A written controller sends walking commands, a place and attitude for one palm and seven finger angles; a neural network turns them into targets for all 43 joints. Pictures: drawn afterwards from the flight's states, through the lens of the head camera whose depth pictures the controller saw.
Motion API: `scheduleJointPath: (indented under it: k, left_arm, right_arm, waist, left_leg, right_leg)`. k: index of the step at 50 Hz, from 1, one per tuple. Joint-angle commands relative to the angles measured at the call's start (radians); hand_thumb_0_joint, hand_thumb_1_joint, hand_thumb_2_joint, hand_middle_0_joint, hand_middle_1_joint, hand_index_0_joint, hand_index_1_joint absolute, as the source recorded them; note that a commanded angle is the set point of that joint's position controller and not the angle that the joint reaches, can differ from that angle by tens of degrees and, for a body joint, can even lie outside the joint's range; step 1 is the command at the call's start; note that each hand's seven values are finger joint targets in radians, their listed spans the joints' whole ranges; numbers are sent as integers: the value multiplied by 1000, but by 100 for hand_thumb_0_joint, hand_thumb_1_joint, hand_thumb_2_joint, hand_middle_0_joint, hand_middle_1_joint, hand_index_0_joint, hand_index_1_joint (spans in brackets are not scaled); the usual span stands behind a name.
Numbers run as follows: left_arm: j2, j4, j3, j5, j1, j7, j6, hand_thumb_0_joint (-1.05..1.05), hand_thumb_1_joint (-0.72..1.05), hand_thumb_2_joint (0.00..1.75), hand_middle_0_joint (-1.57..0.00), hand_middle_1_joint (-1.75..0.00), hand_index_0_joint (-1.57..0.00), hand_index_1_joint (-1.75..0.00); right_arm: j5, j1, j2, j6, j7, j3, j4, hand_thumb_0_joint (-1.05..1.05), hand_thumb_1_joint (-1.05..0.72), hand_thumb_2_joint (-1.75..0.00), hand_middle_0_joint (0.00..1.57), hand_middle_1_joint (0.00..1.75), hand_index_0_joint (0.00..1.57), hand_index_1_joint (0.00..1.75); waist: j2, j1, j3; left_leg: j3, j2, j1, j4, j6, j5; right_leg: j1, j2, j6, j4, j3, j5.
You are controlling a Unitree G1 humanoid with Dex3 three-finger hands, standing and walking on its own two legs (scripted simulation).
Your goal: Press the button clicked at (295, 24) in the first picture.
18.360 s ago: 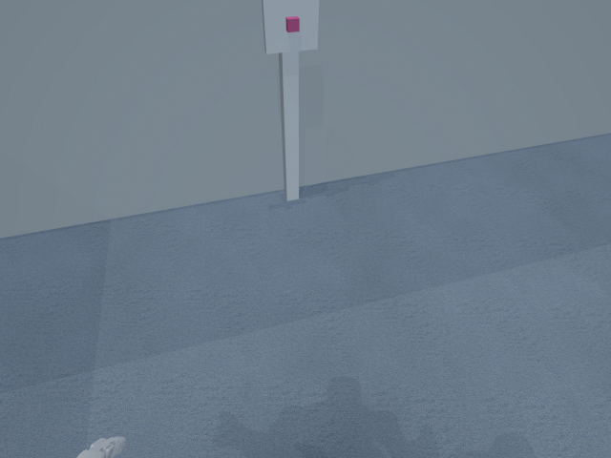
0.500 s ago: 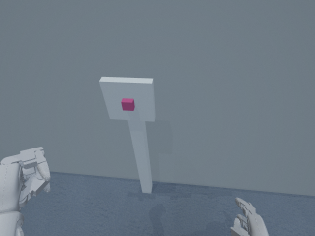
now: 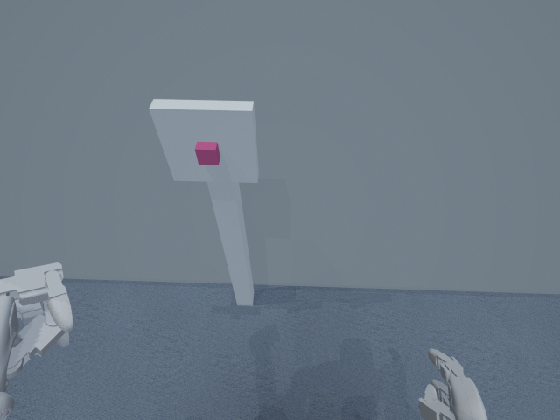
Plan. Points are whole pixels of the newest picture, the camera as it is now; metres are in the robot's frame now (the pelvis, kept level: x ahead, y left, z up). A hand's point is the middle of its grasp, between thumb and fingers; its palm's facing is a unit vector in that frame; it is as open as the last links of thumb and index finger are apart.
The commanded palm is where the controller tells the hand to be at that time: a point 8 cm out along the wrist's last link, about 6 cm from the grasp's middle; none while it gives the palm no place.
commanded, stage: step back with the hand held close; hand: left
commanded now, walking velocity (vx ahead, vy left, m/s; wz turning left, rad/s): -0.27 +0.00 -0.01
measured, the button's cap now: (208, 152) +0.56 +0.17 +0.04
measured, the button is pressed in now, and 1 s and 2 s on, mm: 0 0 0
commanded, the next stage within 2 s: stop stepping back and stand still in 1.04 s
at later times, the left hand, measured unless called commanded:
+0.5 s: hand (0, 392) +0.13 +0.25 +0.15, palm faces +0.38 -0.83 -0.41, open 3.1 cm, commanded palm +0.06 +0.29 +0.17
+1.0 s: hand out of the picture +0.03 +0.24 +0.17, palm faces +0.33 -0.81 -0.48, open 3.1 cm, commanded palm -0.02 +0.29 +0.17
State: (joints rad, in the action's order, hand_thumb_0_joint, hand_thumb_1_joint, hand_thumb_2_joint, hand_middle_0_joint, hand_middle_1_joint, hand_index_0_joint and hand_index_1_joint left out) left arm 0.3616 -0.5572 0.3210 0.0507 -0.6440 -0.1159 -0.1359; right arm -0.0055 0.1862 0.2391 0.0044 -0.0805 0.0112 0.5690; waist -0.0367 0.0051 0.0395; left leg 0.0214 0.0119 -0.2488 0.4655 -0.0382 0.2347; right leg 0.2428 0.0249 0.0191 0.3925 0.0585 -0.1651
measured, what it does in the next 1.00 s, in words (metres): walks backwards: right foot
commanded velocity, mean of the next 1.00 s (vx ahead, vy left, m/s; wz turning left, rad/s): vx -0.34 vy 0.00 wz -0.02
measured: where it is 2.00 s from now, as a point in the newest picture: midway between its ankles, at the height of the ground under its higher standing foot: outside the picture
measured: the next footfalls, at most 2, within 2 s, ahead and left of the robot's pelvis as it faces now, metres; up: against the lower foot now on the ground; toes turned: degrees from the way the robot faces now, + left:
right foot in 0.68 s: -0.08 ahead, -0.12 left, +0.00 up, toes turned +4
left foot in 1.10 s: -0.13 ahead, +0.12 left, +0.00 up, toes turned +1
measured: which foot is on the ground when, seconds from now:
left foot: down 0.00-0.92, up 0.94-1.00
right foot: down 0.00-0.52, up 0.54-0.66, down 0.68-1.00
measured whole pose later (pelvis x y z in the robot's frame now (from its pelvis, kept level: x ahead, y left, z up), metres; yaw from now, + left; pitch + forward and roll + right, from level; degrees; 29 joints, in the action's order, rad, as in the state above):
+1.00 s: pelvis -0.15 +0.01 -0.01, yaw +0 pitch +2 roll -2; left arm 0.46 -0.67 0.41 0.05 -0.67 -0.13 -0.26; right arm -0.02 0.15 0.20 0.06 -0.06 0.02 0.59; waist 0.02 -0.01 -0.02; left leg -0.03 0.04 -0.58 0.89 0.01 0.35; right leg 0.34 -0.04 -0.01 0.52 -0.04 -0.23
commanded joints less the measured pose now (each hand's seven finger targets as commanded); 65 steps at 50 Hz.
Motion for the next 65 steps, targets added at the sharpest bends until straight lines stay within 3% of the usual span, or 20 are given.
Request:
scheduleJointPath:
  k: [1,14,20,23,26,29,33,36,38,42,44,46,47,49,53,55,57,58,62,65]
  left_arm:
    - [185,-239,185,7,-29,-32,-83,0,90,90,-130,-150,-130,-150]
    - [157,-234,159,-27,46,-33,-108,0,90,90,-130,-150,-130,-150]
    - [172,-279,152,-27,72,-57,-140,0,90,90,-130,-150,-130,-150]
    - [174,-280,158,-26,53,-68,-151,0,90,90,-130,-150,-130,-150]
    - [173,-284,190,-51,52,-64,-168,0,90,90,-130,-150,-130,-150]
    - [188,-278,203,-46,36,-54,-175,0,90,90,-130,-150,-130,-150]
    - [165,-236,185,-34,-1,-29,-195,0,90,90,-130,-150,-130,-150]
    - [191,-268,175,-5,31,-25,-209,0,90,90,-130,-150,-130,-150]
    - [192,-291,174,0,-2,-23,-201,0,90,90,-130,-150,-130,-150]
    - [244,-331,243,18,-79,-22,-192,0,90,90,-130,-150,-130,-150]
    - [248,-319,255,20,-75,-19,-189,0,90,90,-130,-150,-130,-150]
    - [256,-273,247,22,-49,-31,-181,0,90,90,-130,-150,-130,-150]
    - [244,-261,235,24,-6,-44,-170,0,90,90,-130,-150,-130,-150]
    - [197,-187,204,2,19,-51,-141,0,90,90,-130,-150,-130,-150]
    - [164,-159,135,-21,105,-46,-149,0,90,90,-130,-150,-130,-150]
    - [183,-250,125,-37,151,-48,-174,0,90,90,-130,-150,-130,-150]
    - [208,-247,160,-33,75,-51,-186,0,90,90,-130,-150,-130,-150]
    - [203,-338,159,-13,37,-38,-185,0,90,90,-130,-150,-130,-150]
    - [221,-502,178,-8,-14,-51,-149,0,90,90,-130,-150,-130,-150]
    - [197,-381,180,-2,-81,-62,-107,0,90,90,-130,-150,-130,-150]
  right_arm:
    - [7,-119,96,42,-11,39,-185,0,-90,-90,20,30,20,30]
    - [7,-112,111,65,-10,39,-197,0,-90,-90,20,30,20,30]
    - [-2,-75,104,84,-10,34,-173,0,-90,-90,20,30,20,30]
    - [-7,-81,109,92,-18,30,-168,0,-90,-90,20,30,20,30]
    - [-3,-103,126,113,-23,35,-178,0,-90,-90,20,30,20,30]
    - [-7,-99,110,127,-18,41,-177,0,-90,-90,20,30,20,30]
    - [-16,-103,118,147,-3,40,-152,0,-90,-90,20,30,20,30]
    - [-15,-89,102,141,7,33,-109,0,-90,-90,20,30,20,30]
    - [-10,-75,103,142,9,48,-108,0,-90,-90,20,30,20,30]
    - [-9,-126,113,134,13,48,-153,0,-90,-90,20,30,20,30]
    - [-3,-142,102,123,11,45,-171,0,-90,-90,20,30,20,30]
    - [7,-118,81,104,12,55,-145,0,-90,-90,20,30,20,30]
    - [4,-114,86,89,18,72,-111,0,-90,-90,20,30,20,30]
    - [-13,-113,45,70,11,47,-101,0,-90,-90,20,30,20,30]
    - [-3,-146,65,77,-27,16,-100,0,-90,-90,20,30,20,30]
    - [-8,-106,108,102,-24,45,-111,0,-90,-90,20,30,20,30]
    - [-12,-69,89,142,-1,65,-111,0,-90,-90,20,30,20,30]
    - [-27,-67,74,162,6,48,-126,0,-90,-90,20,30,20,30]
    - [1,-38,88,199,33,45,-131,0,-90,-90,20,30,20,30]
    - [-1,-72,78,190,28,19,-130,0,-90,-90,20,30,20,30]
  waist:
    - [-18,-19,-233]
    - [30,-4,-96]
    - [61,10,-105]
    - [-22,11,-109]
    - [-214,-5,-119]
    - [-123,-11,-138]
    - [-88,-4,-70]
    - [-20,0,-251]
    - [-27,-3,-388]
    - [-103,-19,-353]
    - [-36,-10,-235]
    - [171,-4,-149]
    - [221,-16,-137]
    - [211,6,-108]
    - [50,25,-25]
    - [-211,5,-147]
    - [-151,-5,-256]
    - [-229,-11,-330]
    - [-133,-9,-321]
    - [-166,12,-192]
  left_leg:
    - [-85,-81,-16,-56,6,-374]
    - [-123,-103,-355,-109,-47,257]
    - [-81,-38,-137,82,-6,224]
    - [-145,-87,-180,-50,-17,242]
    - [-326,-253,-541,-324,-92,482]
    - [-286,-247,-441,-218,-98,229]
    - [-236,-179,-421,-161,-74,204]
    - [-135,-132,-9,-23,-18,-378]
    - [-113,-142,140,-3,-17,-536]
    - [-159,-183,-37,-83,-49,-215]
    - [-132,-129,-195,-75,-20,145]
    - [-45,25,-57,358,70,177]
    - [-93,28,-24,620,77,207]
    - [-89,-6,-141,655,64,175]
    - [-57,-27,-106,-105,45,-6]
    - [-269,-283,-61,-163,-33,-537]
    - [-277,-364,127,-64,-107,-821]
    - [-299,-347,122,-83,-102,-734]
    - [-184,-266,162,-88,-69,-463]
    - [-192,-229,-59,-238,-38,131]
  right_leg:
    - [-156,24,-14,70,-40,297]
    - [-147,34,-17,92,-128,-32]
    - [149,116,-67,-87,-196,-314]
    - [103,52,-38,-6,-117,-277]
    - [-244,-82,6,371,-45,-95]
    - [-190,-76,-2,354,-81,-66]
    - [-160,-66,-13,172,-108,15]
    - [5,-7,-19,95,-147,278]
    - [4,-41,8,139,-98,232]
    - [-54,-62,2,160,-106,6]
    - [-28,-10,-41,71,-176,-101]
    - [352,244,-171,-234,-456,-459]
    - [472,355,-236,-290,-514,-440]
    - [344,283,-200,-188,-335,-88]
    - [121,67,-61,85,-136,264]
    - [93,-40,-6,347,-91,-63]
    - [248,-70,-7,509,-108,-296]
    - [238,-54,-1,602,-125,-355]
    - [170,-49,13,417,-54,-254]
    - [-22,-65,7,199,5,-287]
